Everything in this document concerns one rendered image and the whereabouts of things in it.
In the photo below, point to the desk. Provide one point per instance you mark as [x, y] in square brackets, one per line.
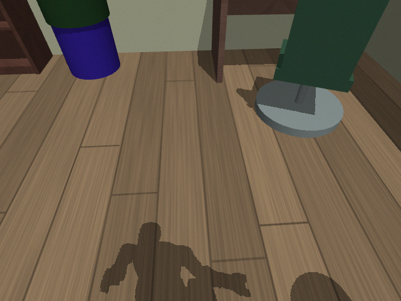
[222, 8]

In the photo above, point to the bookshelf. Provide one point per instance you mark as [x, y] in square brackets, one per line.
[23, 48]

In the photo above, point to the potted plant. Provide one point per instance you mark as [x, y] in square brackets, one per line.
[84, 34]

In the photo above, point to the office chair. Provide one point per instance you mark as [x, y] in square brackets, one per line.
[326, 41]

